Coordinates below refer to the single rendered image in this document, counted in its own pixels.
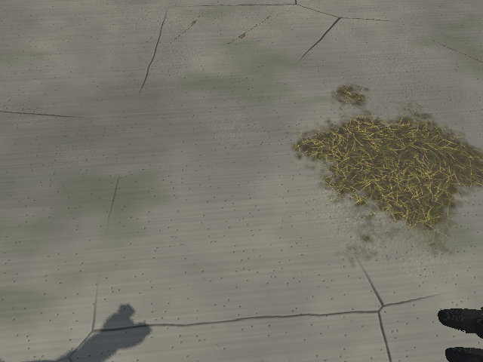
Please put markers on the right robot hand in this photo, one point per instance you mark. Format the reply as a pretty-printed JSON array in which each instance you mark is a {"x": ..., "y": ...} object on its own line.
[{"x": 470, "y": 320}]

